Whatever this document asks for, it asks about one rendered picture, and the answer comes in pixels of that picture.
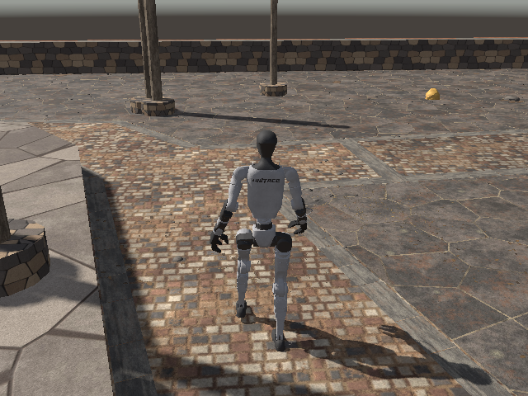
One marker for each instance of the robot left forearm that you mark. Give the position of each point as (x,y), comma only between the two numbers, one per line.
(222,220)

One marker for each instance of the robot right foot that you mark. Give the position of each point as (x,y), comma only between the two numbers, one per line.
(279,344)

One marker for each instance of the robot left upper arm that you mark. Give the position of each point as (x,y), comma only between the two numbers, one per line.
(235,187)

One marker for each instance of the robot right forearm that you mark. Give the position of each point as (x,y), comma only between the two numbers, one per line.
(301,214)

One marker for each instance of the robot right hand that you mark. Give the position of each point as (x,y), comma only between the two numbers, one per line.
(300,230)

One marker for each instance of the robot right upper arm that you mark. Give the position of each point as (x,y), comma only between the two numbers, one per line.
(292,177)

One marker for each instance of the robot head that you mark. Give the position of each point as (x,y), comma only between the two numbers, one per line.
(266,143)

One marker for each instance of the robot left hand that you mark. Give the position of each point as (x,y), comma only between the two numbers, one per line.
(214,239)

